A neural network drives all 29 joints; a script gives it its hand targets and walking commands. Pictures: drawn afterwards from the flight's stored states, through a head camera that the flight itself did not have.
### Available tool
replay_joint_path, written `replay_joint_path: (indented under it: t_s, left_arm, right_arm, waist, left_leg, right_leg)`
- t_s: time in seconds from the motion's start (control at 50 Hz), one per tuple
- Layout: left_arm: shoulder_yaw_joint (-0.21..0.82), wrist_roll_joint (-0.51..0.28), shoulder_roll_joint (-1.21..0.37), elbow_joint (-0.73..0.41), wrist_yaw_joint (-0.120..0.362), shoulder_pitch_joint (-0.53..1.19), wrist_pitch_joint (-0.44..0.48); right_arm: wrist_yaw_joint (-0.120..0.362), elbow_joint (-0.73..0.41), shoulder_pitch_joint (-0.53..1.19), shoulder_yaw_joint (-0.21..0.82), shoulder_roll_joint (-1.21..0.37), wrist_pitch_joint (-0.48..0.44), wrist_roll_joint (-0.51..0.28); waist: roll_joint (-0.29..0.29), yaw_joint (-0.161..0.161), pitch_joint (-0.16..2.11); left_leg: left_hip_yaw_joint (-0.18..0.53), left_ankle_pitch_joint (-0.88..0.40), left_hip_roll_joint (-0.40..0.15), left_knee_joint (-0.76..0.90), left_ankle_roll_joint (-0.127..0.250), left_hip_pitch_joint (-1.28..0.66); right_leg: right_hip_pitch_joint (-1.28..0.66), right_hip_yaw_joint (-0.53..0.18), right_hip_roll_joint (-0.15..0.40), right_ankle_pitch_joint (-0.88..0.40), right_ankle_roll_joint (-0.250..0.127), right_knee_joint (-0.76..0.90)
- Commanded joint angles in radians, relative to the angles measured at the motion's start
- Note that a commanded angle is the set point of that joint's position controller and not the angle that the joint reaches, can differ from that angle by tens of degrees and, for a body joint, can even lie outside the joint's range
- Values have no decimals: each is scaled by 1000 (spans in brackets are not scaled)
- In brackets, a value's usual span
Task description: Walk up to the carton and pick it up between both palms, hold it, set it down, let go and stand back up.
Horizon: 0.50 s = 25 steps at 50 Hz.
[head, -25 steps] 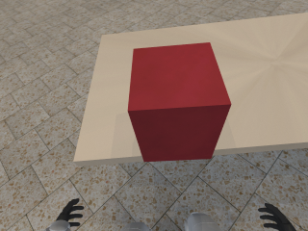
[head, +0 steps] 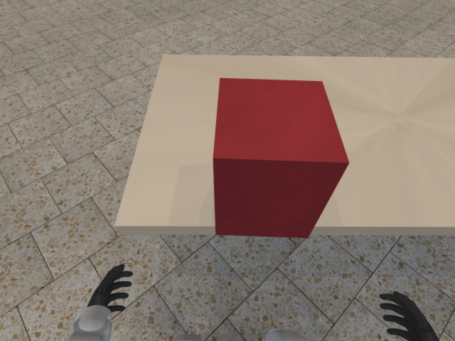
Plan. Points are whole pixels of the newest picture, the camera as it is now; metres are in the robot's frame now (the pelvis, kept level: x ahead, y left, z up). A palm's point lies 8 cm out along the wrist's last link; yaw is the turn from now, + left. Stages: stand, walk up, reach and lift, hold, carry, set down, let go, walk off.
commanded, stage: reach and lift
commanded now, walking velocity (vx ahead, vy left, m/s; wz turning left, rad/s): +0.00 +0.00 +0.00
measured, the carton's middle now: (266, 162) +0.44 -0.04 +0.04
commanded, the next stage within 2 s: none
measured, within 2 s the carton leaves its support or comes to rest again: neither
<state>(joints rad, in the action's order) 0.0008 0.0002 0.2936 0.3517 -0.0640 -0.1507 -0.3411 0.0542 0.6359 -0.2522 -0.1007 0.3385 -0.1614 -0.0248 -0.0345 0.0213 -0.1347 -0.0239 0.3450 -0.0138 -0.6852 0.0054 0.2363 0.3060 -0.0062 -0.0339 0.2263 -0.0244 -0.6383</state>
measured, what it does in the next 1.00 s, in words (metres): steps on the spot: right foot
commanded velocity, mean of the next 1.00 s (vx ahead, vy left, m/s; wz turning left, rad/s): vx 0.00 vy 0.00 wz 0.00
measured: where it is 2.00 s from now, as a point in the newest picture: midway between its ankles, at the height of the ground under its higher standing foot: outside the picture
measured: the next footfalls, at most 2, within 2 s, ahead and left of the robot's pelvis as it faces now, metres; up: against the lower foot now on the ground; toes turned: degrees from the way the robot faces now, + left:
right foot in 0.66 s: +0.03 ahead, -0.10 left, +0.00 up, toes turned +4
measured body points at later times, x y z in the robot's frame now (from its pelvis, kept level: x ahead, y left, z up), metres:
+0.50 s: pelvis -0.03 -0.03 +0.01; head -0.05 +0.00 +0.45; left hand +0.18 +0.21 -0.03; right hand +0.16 -0.26 +0.02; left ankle -0.03 +0.09 -0.72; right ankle +0.08 -0.11 -0.72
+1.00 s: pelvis -0.04 -0.02 +0.02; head -0.06 +0.00 +0.47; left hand +0.15 +0.20 +0.02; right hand +0.13 -0.23 +0.04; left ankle -0.03 +0.09 -0.72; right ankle -0.01 -0.10 -0.72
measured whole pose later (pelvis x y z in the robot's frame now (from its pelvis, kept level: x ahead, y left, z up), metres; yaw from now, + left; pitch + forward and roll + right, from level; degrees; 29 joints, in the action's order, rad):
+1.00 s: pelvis -0.04 -0.02 +0.02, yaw +3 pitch -6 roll +0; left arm 0.00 -0.07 0.21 0.13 -0.01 -0.33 0.12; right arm -0.03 0.03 -0.52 0.02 0.18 -0.20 -0.17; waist -0.06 0.01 -0.05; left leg 0.01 0.25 0.01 -0.48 0.01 0.13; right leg 0.15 0.02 -0.06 0.23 -0.05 -0.47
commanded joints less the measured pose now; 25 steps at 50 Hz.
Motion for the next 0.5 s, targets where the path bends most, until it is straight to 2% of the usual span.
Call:
replay_joint_path:
  t_s: [0.0, 0.06, 0.12, 0.18, 0.2, 0.22, 0.24, 0.26, 0.28, 0.3, 0.32, 0.34, 0.36, 0.38, 0.4, 0.42, 0.44, 0.46, 0.48]
  left_arm:
    - [-70, 28, 27, -147, -10, -13, 90]
    - [-47, -1, 7, -108, 6, 31, 119]
    - [-27, -36, -1, -76, 18, 72, 158]
    - [-46, -59, 5, -49, 32, 71, 178]
    - [-60, -60, 12, -46, 38, 82, 184]
    - [-66, -69, 20, -61, 40, 93, 183]
    - [-86, -84, 47, -94, 44, 91, 180]
    - [-97, -113, 102, -152, 46, 117, 166]
    - [-146, -108, 149, -170, 54, 137, 153]
    - [-168, -107, 167, -200, 56, 164, 140]
    - [-169, -117, 172, -232, 52, 179, 131]
    - [-174, -111, 182, -258, 45, 194, 127]
    - [-162, -111, 181, -318, 36, 216, 126]
    - [-142, -105, 172, -366, 21, 224, 117]
    - [-119, -99, 151, -404, 2, 225, 106]
    - [-102, -77, 119, -428, -13, 215, 106]
    - [-58, -57, 56, -449, -38, 188, 112]
    - [-32, -14, -11, -449, -47, 144, 137]
    - [-24, -1, -37, -433, -45, 101, 156]
  right_arm:
    - [20, -221, 23, -90, 153, 2, -2]
    - [16, -319, 80, -94, 145, 12, 10]
    - [5, -437, 98, -75, 98, 28, 20]
    - [-12, -500, 66, -46, 50, 68, 25]
    - [-20, -532, 45, -27, 29, 80, 20]
    - [-30, -568, 24, -6, 0, 94, 16]
    - [-42, -615, -15, 27, -44, 113, -1]
    - [-54, -668, -48, 47, -86, 138, -20]
    - [-75, -710, -85, 77, -87, 161, -30]
    - [-89, -730, -88, 92, -81, 183, -40]
    - [-97, -744, -79, 92, -78, 203, -47]
    - [-101, -749, -80, 104, -83, 221, -55]
    - [-101, -770, -70, 103, -88, 232, -65]
    - [-97, -779, -58, 91, -86, 239, -78]
    - [-90, -771, -36, 71, -71, 248, -87]
    - [-81, -776, -11, 61, -45, 253, -96]
    - [-57, -754, 26, 15, 1, 257, -93]
    - [-32, -720, 45, -10, 57, 244, -107]
    - [-22, -672, 54, 0, 45, 218, -117]
  waist:
    - [208, -36, 192]
    - [132, -37, 158]
    - [38, -36, 132]
    - [-60, -24, 104]
    - [-126, -21, 90]
    - [-210, -13, 76]
    - [-330, 6, 75]
    - [-428, 22, 79]
    - [-448, 28, 66]
    - [-406, 27, 47]
    - [-331, 21, 36]
    - [-268, 15, 18]
    - [-201, 12, 27]
    - [-128, 11, 16]
    - [-29, 13, 5]
    - [100, 23, 2]
    - [306, 16, 30]
    - [506, 12, 97]
    - [479, 18, 161]
  left_leg:
    - [-14, 283, -134, 560, 125, 619]
    - [-4, 380, -145, 586, 156, 697]
    - [-17, 402, -137, 574, 177, 742]
    - [-35, 341, -112, 530, 165, 671]
    - [-41, 303, -85, 469, 154, 586]
    - [-46, 232, -44, 380, 126, 432]
    - [-38, 93, 27, 252, 95, 156]
    - [-29, -67, 115, 132, 42, -198]
    - [-13, -140, 137, 74, 35, -368]
    - [-7, -165, 135, 72, 27, -425]
    - [-6, -156, 125, 103, 17, -409]
    - [-2, -138, 123, 106, 8, -406]
    - [6, -122, 122, 104, 0, -422]
    - [13, -97, 115, 117, -10, -441]
    - [39, -14, 87, 177, -7, -382]
    - [72, 154, 17, 290, 31, -158]
    - [89, 429, -99, 496, 82, 255]
    - [105, 528, -203, 685, 137, 660]
    - [99, 366, -205, 672, 133, 691]
  right_leg:
    - [-815, 75, -105, -189, 55, -26]
    - [-858, 79, -130, -113, 69, -35]
    - [-884, 56, -133, -14, 77, -12]
    - [-809, 8, -94, 117, 74, 68]
    - [-712, -31, -53, 208, 58, 127]
    - [-537, -78, 14, 332, 29, 213]
    - [-247, -159, 115, 517, -17, 346]
    - [111, -231, 223, 674, -70, 487]
    - [279, -269, 273, 708, -97, 562]
    - [337, -268, 282, 686, -102, 579]
    - [318, -255, 272, 657, -93, 573]
    - [323, -261, 283, 681, -98, 579]
    - [330, -257, 289, 700, -118, 575]
    - [350, -236, 282, 691, -137, 565]
    - [293, -186, 238, 602, -135, 506]
    - [62, -126, 152, 439, -102, 381]
    - [-376, -25, -5, 126, -37, 189]
    - [-844, 45, -126, -174, 38, -5]
    - [-931, 33, -114, -282, 47, -19]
